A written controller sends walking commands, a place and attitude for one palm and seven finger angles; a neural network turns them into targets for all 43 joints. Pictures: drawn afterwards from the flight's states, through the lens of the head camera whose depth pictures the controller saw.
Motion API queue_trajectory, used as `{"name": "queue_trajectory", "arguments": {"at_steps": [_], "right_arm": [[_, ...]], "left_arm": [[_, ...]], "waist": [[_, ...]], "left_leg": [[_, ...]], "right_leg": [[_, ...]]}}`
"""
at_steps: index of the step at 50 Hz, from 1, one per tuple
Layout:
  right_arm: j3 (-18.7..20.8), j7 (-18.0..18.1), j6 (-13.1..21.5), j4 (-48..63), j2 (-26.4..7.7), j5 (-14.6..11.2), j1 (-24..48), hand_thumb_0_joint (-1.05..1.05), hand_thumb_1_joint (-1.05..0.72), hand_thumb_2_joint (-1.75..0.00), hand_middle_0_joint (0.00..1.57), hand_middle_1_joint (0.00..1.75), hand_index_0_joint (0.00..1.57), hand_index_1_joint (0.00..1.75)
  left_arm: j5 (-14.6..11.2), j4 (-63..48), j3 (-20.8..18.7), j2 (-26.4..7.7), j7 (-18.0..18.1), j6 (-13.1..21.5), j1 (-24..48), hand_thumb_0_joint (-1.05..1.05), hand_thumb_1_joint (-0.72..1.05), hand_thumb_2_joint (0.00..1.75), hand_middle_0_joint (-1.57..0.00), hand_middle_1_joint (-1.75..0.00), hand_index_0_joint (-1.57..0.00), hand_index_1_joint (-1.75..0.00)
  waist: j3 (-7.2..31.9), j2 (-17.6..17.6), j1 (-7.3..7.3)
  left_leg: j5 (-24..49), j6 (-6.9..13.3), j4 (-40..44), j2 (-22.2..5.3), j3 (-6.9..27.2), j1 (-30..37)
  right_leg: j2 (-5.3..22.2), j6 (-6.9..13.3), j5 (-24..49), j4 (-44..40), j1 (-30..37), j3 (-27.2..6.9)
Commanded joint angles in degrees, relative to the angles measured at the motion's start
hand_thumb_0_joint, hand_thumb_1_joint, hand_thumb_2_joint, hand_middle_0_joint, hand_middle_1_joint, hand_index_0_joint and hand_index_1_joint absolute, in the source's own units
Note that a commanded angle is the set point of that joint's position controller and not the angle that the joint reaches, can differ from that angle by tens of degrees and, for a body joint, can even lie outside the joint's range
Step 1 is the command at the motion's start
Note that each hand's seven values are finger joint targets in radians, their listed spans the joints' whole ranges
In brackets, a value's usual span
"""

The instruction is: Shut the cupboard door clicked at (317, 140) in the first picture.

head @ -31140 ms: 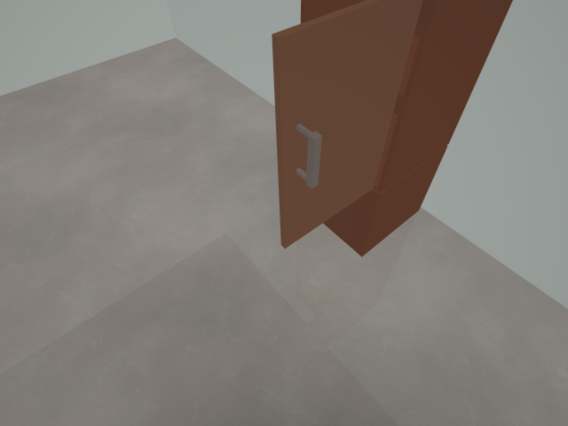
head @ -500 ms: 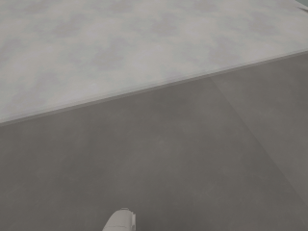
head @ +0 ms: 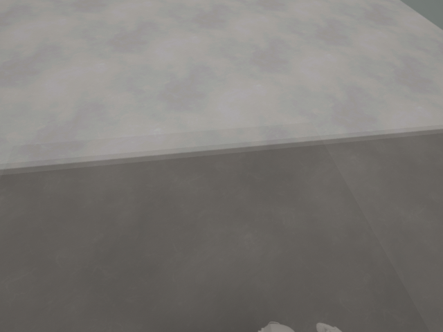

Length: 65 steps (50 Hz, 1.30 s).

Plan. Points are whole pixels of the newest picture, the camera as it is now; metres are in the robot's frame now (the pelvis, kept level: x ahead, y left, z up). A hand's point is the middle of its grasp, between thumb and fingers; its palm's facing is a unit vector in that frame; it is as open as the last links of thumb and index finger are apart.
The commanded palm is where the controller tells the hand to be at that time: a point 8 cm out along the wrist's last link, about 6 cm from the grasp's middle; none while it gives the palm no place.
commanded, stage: turn to face it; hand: left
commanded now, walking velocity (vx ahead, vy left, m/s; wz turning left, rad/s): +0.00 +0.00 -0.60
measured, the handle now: out of the picture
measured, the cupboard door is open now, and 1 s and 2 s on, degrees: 65 65 65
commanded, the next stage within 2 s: none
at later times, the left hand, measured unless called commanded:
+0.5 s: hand (152, 306) +0.19 +0.16 -0.17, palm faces -0.27 -0.93 -0.23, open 7.4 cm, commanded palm none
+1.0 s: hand (193, 256) +0.29 +0.09 -0.16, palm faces -0.58 -0.77 -0.28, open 7.4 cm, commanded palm none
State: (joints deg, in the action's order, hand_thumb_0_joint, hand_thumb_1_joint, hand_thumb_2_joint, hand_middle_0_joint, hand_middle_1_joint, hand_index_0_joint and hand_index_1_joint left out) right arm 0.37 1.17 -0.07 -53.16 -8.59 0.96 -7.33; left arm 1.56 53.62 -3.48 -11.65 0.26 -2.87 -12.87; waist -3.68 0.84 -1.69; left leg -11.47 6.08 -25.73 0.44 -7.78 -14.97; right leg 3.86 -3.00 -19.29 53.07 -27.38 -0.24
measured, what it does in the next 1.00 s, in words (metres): steps on the spot, turning right: right foot, then left foot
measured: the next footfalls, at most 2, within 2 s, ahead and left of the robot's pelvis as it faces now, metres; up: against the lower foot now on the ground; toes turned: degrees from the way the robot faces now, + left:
right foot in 0.22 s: +0.02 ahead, -0.14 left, +0.00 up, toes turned -14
left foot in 0.58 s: +0.18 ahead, +0.10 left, +0.00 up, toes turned -19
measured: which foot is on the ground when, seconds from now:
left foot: down 0.00-0.24, up 0.26-0.56, down 0.58-0.94, up 0.96-1.00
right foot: up 0.00-0.20, down 0.22-0.58, up 0.60-0.92, down 0.94-1.00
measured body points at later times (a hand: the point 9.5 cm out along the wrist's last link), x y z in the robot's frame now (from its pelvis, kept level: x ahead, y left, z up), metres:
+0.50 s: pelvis +0.06 -0.01 -0.01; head +0.11 -0.03 +0.44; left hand +0.20 +0.21 -0.16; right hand +0.04 -0.28 -0.15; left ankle +0.10 +0.11 -0.71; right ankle -0.01 -0.13 -0.74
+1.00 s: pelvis +0.07 -0.01 -0.02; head +0.10 -0.06 +0.43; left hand +0.32 +0.13 -0.14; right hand -0.04 -0.26 -0.17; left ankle +0.13 +0.11 -0.71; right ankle -0.01 -0.09 -0.74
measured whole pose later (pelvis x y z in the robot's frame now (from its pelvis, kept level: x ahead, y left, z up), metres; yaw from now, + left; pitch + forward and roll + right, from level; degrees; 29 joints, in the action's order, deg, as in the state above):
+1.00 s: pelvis +0.07 -0.01 -0.02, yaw -37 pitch +1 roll -1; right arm 3.5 0.8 -3.5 -51.3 -15.7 1.0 -11.7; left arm 1.3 47.8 -3.7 -13.1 -1.8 -2.3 -7.0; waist -6.0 -3.8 0.9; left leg -29.3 -3.6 -51.9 -8.2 -6.7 -22.6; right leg 0.2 1.6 -19.7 36.1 -16.8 3.7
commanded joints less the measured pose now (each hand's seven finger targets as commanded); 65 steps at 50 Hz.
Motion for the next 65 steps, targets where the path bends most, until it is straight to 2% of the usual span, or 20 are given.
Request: {"name": "queue_trajectory", "arguments": {"at_steps": [1, 9, 11, 12, 14, 18, 26, 27, 29, 30, 35, 42, 45, 47, 48, 53, 59, 63, 64, 65], "right_arm": [[3.3, 1.0, 0.0, 1.3, -10.1, 0.8, -4.4, 0.00, -0.90, -0.90, 0.20, 0.30, 0.20, 0.30], [4.6, 1.1, -0.3, 0.0, -12.2, 0.4, -7.6, 0.00, -0.90, -0.90, 0.20, 0.30, 0.20, 0.30], [4.8, 0.7, -0.4, 1.3, -10.8, -0.2, -6.3, 0.00, -0.90, -0.90, 0.20, 0.30, 0.20, 0.30], [4.1, 0.4, -0.5, 3.4, -7.3, -0.5, -4.6, 0.00, -0.90, -0.90, 0.20, 0.30, 0.20, 0.30], [3.6, 1.2, -1.4, 4.7, -7.7, -0.1, -1.1, 0.00, -0.90, -0.90, 0.20, 0.30, 0.20, 0.30], [3.5, 0.7, -1.3, 4.3, -8.0, -0.2, -1.8, 0.00, -0.90, -0.90, 0.20, 0.30, 0.20, 0.30], [3.5, 0.8, -0.6, 4.6, -8.8, -0.6, -7.4, 0.00, -0.90, -0.90, 0.20, 0.30, 0.20, 0.30], [3.8, 0.9, 0.0, 3.9, -10.5, -0.4, -9.9, 0.00, -0.90, -0.90, 0.20, 0.30, 0.20, 0.30], [5.1, 1.1, 0.3, 4.5, -19.4, 0.8, -13.8, 0.00, -0.90, -0.90, 0.20, 0.30, 0.20, 0.30], [4.9, 1.4, 0.4, 4.3, -18.9, 1.2, -13.6, 0.00, -0.90, -0.90, 0.20, 0.30, 0.20, 0.30], [3.7, 1.4, 0.0, 7.0, -15.0, 1.2, -5.4, 0.00, -0.90, -0.90, 0.20, 0.30, 0.20, 0.30], [4.9, 0.4, -0.5, 5.8, -16.7, 1.0, -6.5, 0.00, -0.90, -0.90, 0.20, 0.30, 0.20, 0.30], [5.3, 0.0, -0.9, 6.0, -16.6, 0.4, -4.7, 0.00, -0.90, -0.90, 0.20, 0.30, 0.20, 0.30], [3.9, -0.6, -1.1, 9.9, -9.9, -0.2, -1.6, 0.00, -0.90, -0.90, 0.20, 0.30, 0.20, 0.30], [3.7, 0.0, -2.0, 10.6, -11.3, 0.0, 0.2, 0.00, -0.90, -0.90, 0.20, 0.30, 0.20, 0.30], [3.8, 0.0, -1.9, 6.8, -10.9, 0.0, -2.7, 0.00, -0.90, -0.90, 0.20, 0.30, 0.20, 0.30], [3.5, 0.2, -1.4, 8.2, -9.7, -0.4, -0.3, 0.00, -0.90, -0.90, 0.20, 0.30, 0.20, 0.30], [3.4, 0.7, -0.7, 7.0, -9.8, -0.8, -5.9, 0.00, -0.90, -0.90, 0.20, 0.30, 0.20, 0.30], [3.6, 0.9, -0.1, 6.2, -11.2, -0.6, -8.9, 0.00, -0.90, -0.90, 0.20, 0.30, 0.20, 0.30], [4.3, 1.1, 0.6, 6.0, -16.5, 0.3, -10.2, 0.00, -0.90, -0.90, 0.20, 0.30, 0.20, 0.30]], "left_arm": [[0.2, -2.7, -1.1, -2.6, -0.3, -0.1, -1.3, 0.00, 0.90, 0.90, -0.20, -0.30, -0.20, -0.30], [0.1, -4.3, -1.8, -3.0, -0.7, 0.6, -0.6, 0.00, 0.90, 0.90, -0.20, -0.30, -0.20, -0.30], [0.4, -3.6, -2.6, -6.8, -0.3, 1.4, -4.7, 0.00, 0.90, 0.90, -0.20, -0.30, -0.20, -0.30], [0.7, -3.2, -3.2, -11.1, 0.3, 2.0, -5.9, 0.00, 0.90, 0.90, -0.20, -0.30, -0.20, -0.30], [0.1, -2.7, -3.9, -11.4, 1.5, 1.8, -7.5, 0.00, 0.90, 0.90, -0.20, -0.30, -0.20, -0.30], [-0.2, -5.0, -3.3, -9.7, 1.5, 1.7, -0.7, 0.00, 0.90, 0.90, -0.20, -0.30, -0.20, -0.30], [-0.3, -6.5, -4.0, -12.0, 0.3, 0.7, 4.1, 0.00, 0.90, 0.90, -0.20, -0.30, -0.20, -0.30], [-0.7, -7.0, -3.7, -10.7, 0.2, 0.5, 4.6, 0.00, 0.90, 0.90, -0.20, -0.30, -0.20, -0.30], [-1.2, -8.8, -2.5, -5.9, -0.4, 0.3, 1.8, 0.00, 0.90, 0.90, -0.20, -0.30, -0.20, -0.30], [-0.6, -8.8, -2.6, -7.6, -0.4, -0.1, 4.5, 0.00, 0.90, 0.90, -0.20, -0.30, -0.20, -0.30], [-0.6, -8.3, -2.5, -6.2, -2.5, -0.9, 5.5, 0.00, 0.90, 0.90, -0.20, -0.30, -0.20, -0.30], [-0.4, -10.0, -1.9, -5.2, -2.8, -0.4, 7.4, 0.00, 0.90, 0.90, -0.20, -0.30, -0.20, -0.30], [-0.3, -8.5, -2.3, -7.5, -2.5, 0.4, 1.6, 0.00, 0.90, 0.90, -0.20, -0.30, -0.20, -0.30], [0.4, -6.9, -4.1, -17.3, -1.2, 1.6, -3.7, 0.00, 0.90, 0.90, -0.20, -0.30, -0.20, -0.30], [-0.4, -6.7, -4.0, -18.0, -0.5, 1.3, -6.1, 0.00, 0.90, 0.90, -0.20, -0.30, -0.20, -0.30], [-0.3, -8.8, -2.8, -11.5, 0.4, 1.7, 3.8, 0.00, 0.90, 0.90, -0.20, -0.30, -0.20, -0.30], [0.0, -7.3, -3.4, -12.9, 0.2, 1.6, 0.4, 0.00, 0.90, 0.90, -0.20, -0.30, -0.20, -0.30], [-0.3, -7.4, -3.6, -12.6, 0.0, 0.9, 3.7, 0.00, 0.90, 0.90, -0.20, -0.30, -0.20, -0.30], [-0.7, -8.0, -3.4, -11.1, -0.1, 0.6, 4.6, 0.00, 0.90, 0.90, -0.20, -0.30, -0.20, -0.30], [-1.2, -8.6, -2.7, -7.4, -0.4, 0.3, 2.1, 0.00, 0.90, 0.90, -0.20, -0.30, -0.20, -0.30]], "waist": [[2.6, -6.7, 2.35], [6.5, -8.2, 2.36], [8.7, 1.1, 0.19], [7.3, 12.0, -0.76], [8.2, 11.3, -2.05], [7.2, 4.3, 0.47], [5.9, 8.2, 3.42], [7.2, 4.9, 4.48], [10.2, -18.9, 4.78], [9.1, -16.1, 5.92], [5.5, -10.7, 2.41], [6.6, -12.7, 3.67], [8.3, -8.7, 0.42], [6.7, 16.6, -2.78], [6.4, 11.4, -4.00], [7.4, 8.2, 2.00], [6.7, 6.7, 0.34], [6.9, 7.2, 3.23], [7.9, 4.3, 4.65], [9.7, -10.7, 4.11]], "left_leg": [[6.5, 3.7, 10.0, -19.2, 9.8, 3.6], [25.6, 0.5, -2.3, -19.9, 3.7, 9.7], [11.7, -5.1, -13.3, -14.2, -1.8, 0.5], [-16.5, -8.5, -23.3, -6.2, -4.5, -13.2], [-23.8, -9.0, -38.3, -3.9, 6.3, -22.3], [-15.7, -10.5, -35.8, -5.1, 7.5, -19.5], [-3.9, -10.3, -6.4, -1.5, 4.9, -0.9], [2.7, -9.8, 1.2, -3.5, 5.8, 6.7], [20.5, 1.6, 6.4, -27.4, 27.7, 14.5], [18.7, 4.2, 7.3, -28.8, 29.0, 10.2], [18.5, 1.9, 5.7, -20.8, 11.2, 7.7], [16.1, 1.0, 2.7, -21.8, 5.2, 8.0], [10.7, -3.9, -6.9, -19.0, 0.4, 2.7], [-25.8, -10.3, -30.3, -5.7, -3.2, -20.3], [-25.5, -10.2, -38.3, -5.9, 4.8, -20.8], [-11.4, -11.4, -39.1, -6.3, 7.4, -18.4], [-13.4, -11.2, -24.2, -3.5, 6.4, -14.1], [-5.2, -10.2, -6.7, -1.9, 6.2, -1.0], [0.0, -9.5, 1.9, -3.9, 7.5, 6.7], [6.5, -5.0, 6.9, -16.6, 20.3, 14.3]], "right_leg": [[-0.8, 0.3, -1.8, -4.4, 1.7, 1.8], [-2.9, 2.6, 4.8, -21.1, 11.0, 5.3], [4.4, 6.6, 25.7, -29.4, 22.2, -5.3], [16.0, 13.0, 44.3, -30.8, 28.5, -18.0], [16.6, 18.2, 51.0, -29.6, 31.5, -21.2], [10.7, 14.8, 43.6, -28.7, 28.1, -13.5], [4.9, 10.0, 32.6, -23.7, 15.1, -15.0], [2.3, 7.3, 26.8, -20.3, 10.4, -13.1], [-7.5, 1.6, -18.7, 1.5, -2.8, -1.1], [-5.6, 1.3, -19.4, 11.1, -2.7, -3.3], [-1.9, 0.0, -9.6, 9.6, -1.7, 1.0], [-3.5, 1.0, -6.4, -9.0, 6.1, 5.8], [-3.9, 2.5, 7.7, -25.9, 18.3, 6.4], [17.1, 12.0, 30.3, -34.4, 29.0, -21.6], [19.7, 15.5, 34.7, -33.9, 24.8, -22.8], [8.9, 12.9, 31.7, -31.0, 22.1, -11.6], [8.9, 14.4, 32.6, -29.9, 21.2, -17.2], [6.2, 10.6, 27.6, -25.6, 13.3, -18.6], [2.9, 7.9, 21.6, -22.3, 8.1, -16.4], [-5.4, 4.0, 3.8, -13.0, -0.9, -9.6]]}}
